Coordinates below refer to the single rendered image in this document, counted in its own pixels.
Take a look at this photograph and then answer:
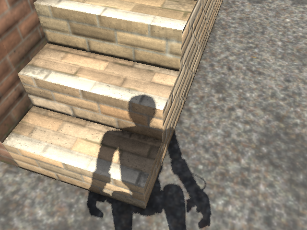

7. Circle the stairs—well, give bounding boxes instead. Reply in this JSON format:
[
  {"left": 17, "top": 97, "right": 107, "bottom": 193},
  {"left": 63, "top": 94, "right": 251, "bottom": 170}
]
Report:
[{"left": 2, "top": 0, "right": 223, "bottom": 209}]

